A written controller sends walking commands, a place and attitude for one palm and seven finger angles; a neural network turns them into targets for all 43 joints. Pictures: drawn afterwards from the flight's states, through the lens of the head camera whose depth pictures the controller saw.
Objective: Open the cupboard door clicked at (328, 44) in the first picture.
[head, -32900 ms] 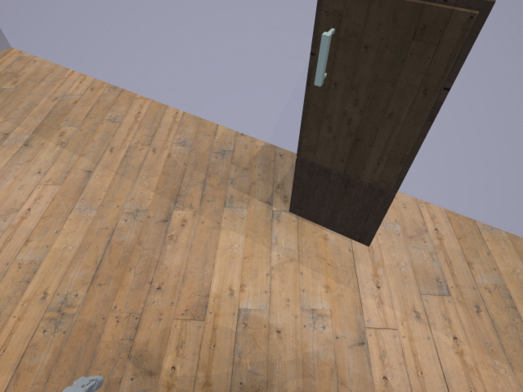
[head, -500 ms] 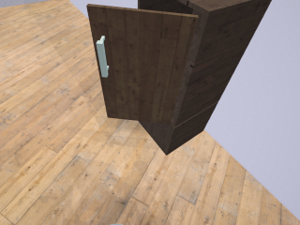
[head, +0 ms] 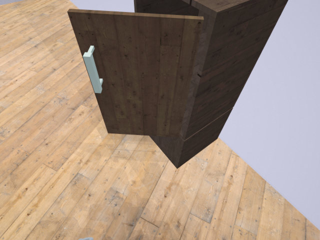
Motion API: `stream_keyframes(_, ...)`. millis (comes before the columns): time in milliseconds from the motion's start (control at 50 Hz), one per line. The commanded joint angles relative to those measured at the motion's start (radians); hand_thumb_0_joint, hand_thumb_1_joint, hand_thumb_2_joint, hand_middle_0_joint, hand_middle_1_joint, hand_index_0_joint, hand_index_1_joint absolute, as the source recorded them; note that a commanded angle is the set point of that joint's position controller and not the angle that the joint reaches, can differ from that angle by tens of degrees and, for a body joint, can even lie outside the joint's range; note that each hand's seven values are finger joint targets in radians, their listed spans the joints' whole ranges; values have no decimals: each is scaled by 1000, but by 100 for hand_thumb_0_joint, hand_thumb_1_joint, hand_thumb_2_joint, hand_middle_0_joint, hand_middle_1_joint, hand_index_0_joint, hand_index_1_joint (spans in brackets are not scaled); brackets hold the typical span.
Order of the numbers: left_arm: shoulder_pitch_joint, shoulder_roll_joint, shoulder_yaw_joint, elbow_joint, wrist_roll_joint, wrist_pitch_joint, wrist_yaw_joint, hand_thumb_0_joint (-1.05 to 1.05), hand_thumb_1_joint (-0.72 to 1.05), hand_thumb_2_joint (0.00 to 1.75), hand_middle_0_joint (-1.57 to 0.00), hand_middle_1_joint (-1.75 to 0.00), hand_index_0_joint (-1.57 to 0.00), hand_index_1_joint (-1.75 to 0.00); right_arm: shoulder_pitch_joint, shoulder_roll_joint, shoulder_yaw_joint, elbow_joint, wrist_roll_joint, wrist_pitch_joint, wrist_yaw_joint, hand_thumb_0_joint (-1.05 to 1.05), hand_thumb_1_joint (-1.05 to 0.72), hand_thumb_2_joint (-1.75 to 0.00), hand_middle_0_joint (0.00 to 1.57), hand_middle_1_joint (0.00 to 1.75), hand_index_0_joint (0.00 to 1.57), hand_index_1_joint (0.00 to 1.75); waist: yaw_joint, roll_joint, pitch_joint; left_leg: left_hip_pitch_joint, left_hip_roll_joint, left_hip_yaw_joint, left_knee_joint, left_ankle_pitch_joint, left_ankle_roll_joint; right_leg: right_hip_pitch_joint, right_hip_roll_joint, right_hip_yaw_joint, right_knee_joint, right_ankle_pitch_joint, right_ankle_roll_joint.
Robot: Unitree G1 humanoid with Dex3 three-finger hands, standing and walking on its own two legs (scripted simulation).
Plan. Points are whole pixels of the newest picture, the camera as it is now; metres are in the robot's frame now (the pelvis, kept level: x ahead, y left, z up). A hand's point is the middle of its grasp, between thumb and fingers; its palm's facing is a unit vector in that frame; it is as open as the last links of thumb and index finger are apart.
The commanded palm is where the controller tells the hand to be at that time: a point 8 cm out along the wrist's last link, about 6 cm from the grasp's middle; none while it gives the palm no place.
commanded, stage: come to a stop and stand still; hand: left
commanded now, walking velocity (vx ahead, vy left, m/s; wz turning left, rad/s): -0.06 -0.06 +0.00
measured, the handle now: (95, 70) +0.59 +0.24 +0.06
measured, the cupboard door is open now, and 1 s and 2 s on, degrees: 50 50 50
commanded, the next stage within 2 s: look again from close up in 0.68 s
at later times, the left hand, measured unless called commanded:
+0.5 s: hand out of the picture -0.01 +0.15 -0.16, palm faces +0.02 -0.98 -0.19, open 7.3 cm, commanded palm none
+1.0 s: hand out of the picture -0.04 +0.15 -0.17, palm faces +0.01 -0.98 -0.18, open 7.3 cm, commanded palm none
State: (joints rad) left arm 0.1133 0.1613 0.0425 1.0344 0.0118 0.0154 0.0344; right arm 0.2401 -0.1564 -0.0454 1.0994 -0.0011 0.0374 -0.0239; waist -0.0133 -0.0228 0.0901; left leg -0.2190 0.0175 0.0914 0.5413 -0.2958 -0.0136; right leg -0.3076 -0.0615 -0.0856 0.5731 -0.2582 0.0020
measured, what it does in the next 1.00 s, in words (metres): steps on the spot: right foot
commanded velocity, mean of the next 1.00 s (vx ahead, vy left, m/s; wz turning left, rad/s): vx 0.01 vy -0.01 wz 0.00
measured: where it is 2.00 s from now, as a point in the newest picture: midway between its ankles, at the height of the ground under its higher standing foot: outside the picture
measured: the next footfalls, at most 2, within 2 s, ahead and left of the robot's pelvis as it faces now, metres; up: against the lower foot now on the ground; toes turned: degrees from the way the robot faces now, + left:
right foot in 0.24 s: -0.01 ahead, -0.12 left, +0.00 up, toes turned -3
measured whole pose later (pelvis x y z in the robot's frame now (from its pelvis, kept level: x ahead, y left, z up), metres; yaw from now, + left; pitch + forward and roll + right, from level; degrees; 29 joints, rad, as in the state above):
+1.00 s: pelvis -0.04 -0.01 +0.00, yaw -1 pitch -2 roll +0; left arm 0.31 0.13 0.00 1.09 0.02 -0.01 0.05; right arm 0.29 -0.15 -0.02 1.07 -0.01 -0.01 -0.03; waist -0.01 0.00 0.03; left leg -0.24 0.04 0.08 0.55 -0.27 0.00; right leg -0.19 0.00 -0.03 0.53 -0.30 -0.01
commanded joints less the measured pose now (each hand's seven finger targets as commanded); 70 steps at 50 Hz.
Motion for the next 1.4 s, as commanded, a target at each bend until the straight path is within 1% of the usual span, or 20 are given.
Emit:
stream_keyframes(0, 32, 93, 21, -69, -1, 22, 9, 0, 90, 90, -20, -30, -20, -30, 69, -151, -25, -66, -23, -14, -14, 0, -90, -90, 20, 30, 20, 30, 3, 275, -91, 4, 286, -239, -232, 636, 147, -7, 19, 17, 199, -162, 3)
stream_keyframes(20, 19, 93, 23, -71, -1, 33, 7, 0, 90, 90, -20, -30, -20, -30, 64, -142, -21, -71, -28, -17, -24, 0, -90, -90, 20, 30, 20, 30, -3, 244, -61, -38, 306, -250, -244, 628, 191, -40, 25, 82, 326, -275, -2)
stream_keyframes(60, 54, 76, 25, -56, -1, 30, 2, 0, 90, 90, -20, -30, -20, -30, 23, -136, -12, -85, -32, -28, -32, 0, -90, -90, 20, 30, 20, 30, 26, 181, -63, 19, 277, -206, -198, 681, 199, -81, 24, 118, 376, -251, -8)
stream_keyframes(80, 60, 70, 19, -49, 1, 24, -1, 0, 90, 90, -20, -30, -20, -30, 19, -128, -12, -90, -31, -33, -31, 0, -90, -90, 20, 30, 20, 30, 25, 135, -84, 54, 271, -186, -180, 683, 194, -70, 21, 105, 320, -237, -6)
stream_keyframes(140, 62, 63, 7, -46, -3, 11, -8, 0, 90, 90, -20, -30, -20, -30, 35, -155, -21, -71, -26, -41, -26, 0, -90, -90, 20, 30, 20, 30, 5, 173, -158, 159, 247, -171, -162, 659, 169, 5, 20, 62, 88, -171, 5)
stream_keyframes(180, 106, 73, 5, -23, -2, -1, -9, 0, 90, 90, -20, -30, -20, -30, 38, -145, -22, -58, -16, -40, -23, 0, -90, -90, 20, 30, 20, 30, 15, 129, -153, 128, 203, -149, -116, 565, 120, 122, 26, 52, -123, 21, 1)
stream_keyframes(220, 132, 125, 4, -1, 3, -17, -2, 0, 90, 90, -20, -30, -20, -30, 25, -109, -17, -64, -4, -39, -15, 0, -90, -90, 20, 30, 20, 30, 2, -13, -124, 38, 104, -79, -88, 250, 30, 171, -85, 179, -207, 285, -39)
stream_keyframes(240, 106, 138, -2, -3, 2, -19, -4, 0, 90, 90, -20, -30, -20, -30, 25, -92, -12, -62, -3, -34, -7, 0, -90, -90, 20, 30, 20, 30, -13, -18, -94, 55, 69, -62, -114, 129, 12, 104, -128, 195, -218, 246, -58)
stream_keyframes(280, 106, 124, -6, 11, 1, -31, -1, 0, 90, 90, -20, -30, -20, -30, 34, -85, -6, -40, -12, -28, -7, 0, -90, -90, 20, 30, 20, 30, -17, -128, -104, 100, 65, -47, -111, 159, 7, 98, -95, 186, -218, 309, -61)
stream_keyframes(400, 145, 101, -18, 44, -6, -33, 0, 0, 90, 90, -20, -30, -20, -30, 31, -90, 8, 4, -12, -35, -7, 0, -90, -90, 20, 30, 20, 30, -2, -7, -46, 106, 93, -66, -168, 180, 13, 87, -60, 167, -251, 198, -44)
stream_keyframes(740, 222, 63, -24, 87, -9, -37, 5, 0, 90, 90, -20, -30, -20, -30, 109, -53, 22, 52, -14, -38, -16, 0, -90, -90, 20, 30, 20, 30, 8, 12, -10, 79, 93, -69, -194, 153, 12, 109, -48, 155, -281, 120, -50)
stream_keyframes(760, 307, 84, -31, 105, 16, -72, 45, 0, 90, 90, -20, -30, -20, -30, -12, -87, 26, -27, -6, -67, -2, 0, -90, -90, 20, 30, 20, 30, 48, 52, 11, -13, 95, -26, 55, 232, -8, 88, -115, 218, -234, 665, -5)
stream_keyframes(780, 297, 131, -20, 85, 11, -85, 44, 0, 90, 90, -20, -30, -20, -30, 11, -53, 33, -80, -4, -63, 0, 0, -90, -90, 20, 30, 20, 30, -2, 35, -39, -34, 65, -28, 28, 156, -1, 182, -154, 197, -166, 981, -23)
stream_keyframes(800, 302, 120, -21, 59, 7, -86, 40, 0, 90, 90, -20, -30, -20, -30, 112, -24, 32, -72, -9, -72, -3, 0, -90, -90, 20, 30, 20, 30, -19, -36, -207, -9, 49, -33, -7, 109, 19, 288, -142, 176, -83, 1023, -46)
stream_keyframes(840, 282, 88, -21, 37, -2, -69, 33, 0, 90, 90, -20, -30, -20, -30, 145, -57, 22, -62, -7, -75, -15, 0, -90, -90, 20, 30, 20, 30, -10, -31, -258, 46, 76, -60, -21, 275, 34, 267, -88, 136, -43, 754, -53)
stream_keyframes(880, 263, 64, -29, 26, 4, -53, 27, 0, 90, 90, -20, -30, -20, -30, 130, -64, 22, -66, -13, -69, -17, 0, -90, -90, 20, 30, 20, 30, -3, 39, -116, 27, 99, -72, -45, 295, 32, 137, -51, 132, -90, 415, -54)
stream_keyframes(980, 246, 69, -31, 3, 9, -34, 13, 0, 90, 90, -20, -30, -20, -30, 99, -80, 20, -90, -18, -57, -5, 0, -90, -90, 20, 30, 20, 30, 4, 33, 33, -72, 95, -121, -139, 33, 46, 7, -17, 145, -164, -51, -47)
stream_keyframes(1100, 264, 81, -27, -26, 12, -24, 4, 0, 90, 90, -20, -30, -20, -30, 91, -112, 12, -116, -23, -56, 1, 0, -90, -90, 20, 30, 20, 30, 12, 65, 11, -129, 103, -169, -225, -169, 58, 19, -3, 120, -143, -95, -38)
stream_keyframes(1320, 297, 81, -33, -19, 11, -31, -1, 0, 90, 90, -20, -30, -20, -30, 96, -119, 15, -100, -16, -64, 3, 0, -90, -90, 20, 30, 20, 30, 17, 37, -24, -108, 102, -165, -231, -112, 59, 46, -19, 125, -160, -13, -32)
stream_keyframes(1380, 313, 83, -30, -11, 17, -30, -4, 0, 90, 90, -20, -30, -20, -30, 111, -125, 13, -90, -19, -54, 7, 0, -90, -90, 20, 30, 20, 30, 17, 41, -14, -107, 94, -153, -223, -247, 61, 15, -13, 128, -162, -195, -40)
